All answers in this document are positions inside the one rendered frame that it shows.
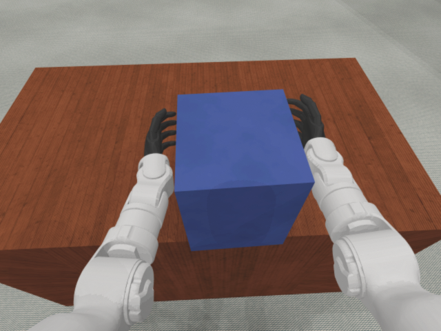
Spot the right robot forearm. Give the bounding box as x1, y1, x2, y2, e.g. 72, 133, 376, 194
304, 137, 420, 282

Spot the pedestal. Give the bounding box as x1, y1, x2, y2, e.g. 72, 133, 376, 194
0, 58, 441, 306

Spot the right robot upper arm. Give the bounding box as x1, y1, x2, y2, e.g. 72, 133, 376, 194
333, 230, 441, 331

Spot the right robot hand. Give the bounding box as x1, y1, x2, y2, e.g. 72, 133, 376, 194
287, 94, 325, 149

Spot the carton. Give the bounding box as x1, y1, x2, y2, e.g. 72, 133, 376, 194
174, 89, 315, 251

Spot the left robot forearm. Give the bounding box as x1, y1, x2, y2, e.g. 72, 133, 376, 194
74, 153, 174, 303

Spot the left robot upper arm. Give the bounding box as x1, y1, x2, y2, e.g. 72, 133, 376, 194
27, 257, 154, 331

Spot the left robot hand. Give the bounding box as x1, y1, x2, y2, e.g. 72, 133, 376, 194
144, 108, 176, 156

